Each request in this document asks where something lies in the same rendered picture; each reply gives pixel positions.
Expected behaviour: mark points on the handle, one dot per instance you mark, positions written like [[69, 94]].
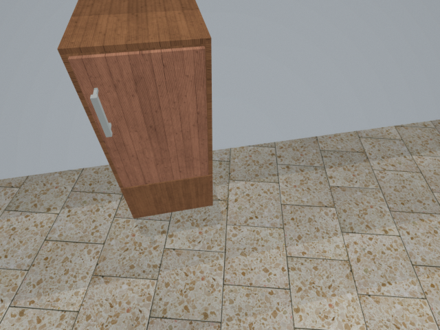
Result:
[[100, 113]]

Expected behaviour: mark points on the cupboard door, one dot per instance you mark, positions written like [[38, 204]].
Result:
[[156, 103]]

